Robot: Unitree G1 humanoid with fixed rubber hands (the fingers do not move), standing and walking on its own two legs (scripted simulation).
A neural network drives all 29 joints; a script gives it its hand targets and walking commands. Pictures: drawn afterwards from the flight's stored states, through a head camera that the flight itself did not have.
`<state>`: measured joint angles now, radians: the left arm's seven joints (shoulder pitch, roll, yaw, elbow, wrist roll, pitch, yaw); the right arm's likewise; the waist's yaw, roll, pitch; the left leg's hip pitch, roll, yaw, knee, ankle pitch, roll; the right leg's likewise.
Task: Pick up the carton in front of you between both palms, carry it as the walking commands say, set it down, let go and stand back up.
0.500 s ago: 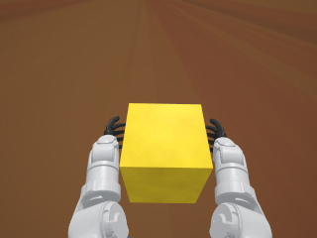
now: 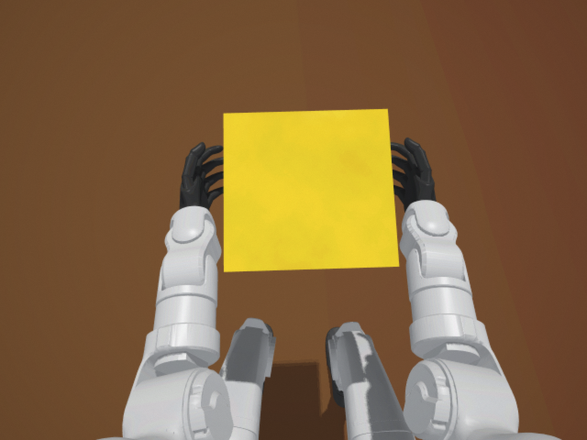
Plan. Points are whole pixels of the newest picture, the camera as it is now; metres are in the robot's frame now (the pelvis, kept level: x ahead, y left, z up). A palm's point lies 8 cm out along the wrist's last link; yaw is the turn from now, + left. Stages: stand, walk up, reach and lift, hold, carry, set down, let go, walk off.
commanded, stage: set down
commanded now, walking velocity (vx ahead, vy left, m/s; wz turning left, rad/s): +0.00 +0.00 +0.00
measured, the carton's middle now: (304, 205) +0.42 +0.01 -0.15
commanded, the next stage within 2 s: none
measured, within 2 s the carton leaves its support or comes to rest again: rests again in 1.56 s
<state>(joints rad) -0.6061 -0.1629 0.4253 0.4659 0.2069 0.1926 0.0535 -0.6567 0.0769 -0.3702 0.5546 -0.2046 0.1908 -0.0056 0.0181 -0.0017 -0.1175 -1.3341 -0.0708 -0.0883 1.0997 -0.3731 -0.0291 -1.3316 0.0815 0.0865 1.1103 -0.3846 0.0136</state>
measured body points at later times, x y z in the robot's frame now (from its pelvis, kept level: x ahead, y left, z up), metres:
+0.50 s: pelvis -0.03 +0.00 -0.13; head +0.25 -0.01 +0.22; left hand +0.44 +0.16 -0.23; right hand +0.47 -0.14 -0.23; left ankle +0.06 +0.13 -0.63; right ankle +0.05 -0.12 -0.63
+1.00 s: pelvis -0.05 -0.01 -0.24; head +0.31 -0.02 +0.03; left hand +0.47 +0.16 -0.39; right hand +0.52 -0.14 -0.39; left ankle +0.06 +0.13 -0.63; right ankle +0.05 -0.12 -0.63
